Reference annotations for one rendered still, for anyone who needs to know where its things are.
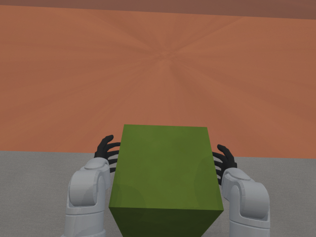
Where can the left robot hand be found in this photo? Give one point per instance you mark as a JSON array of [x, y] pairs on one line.
[[104, 147]]

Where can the robot right forearm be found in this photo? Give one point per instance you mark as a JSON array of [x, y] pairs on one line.
[[249, 211]]

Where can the robot left forearm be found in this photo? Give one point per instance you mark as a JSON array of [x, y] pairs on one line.
[[85, 203]]

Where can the carton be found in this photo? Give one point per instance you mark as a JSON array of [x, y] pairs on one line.
[[165, 182]]

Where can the right robot hand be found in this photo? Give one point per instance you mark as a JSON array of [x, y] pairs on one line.
[[228, 161]]

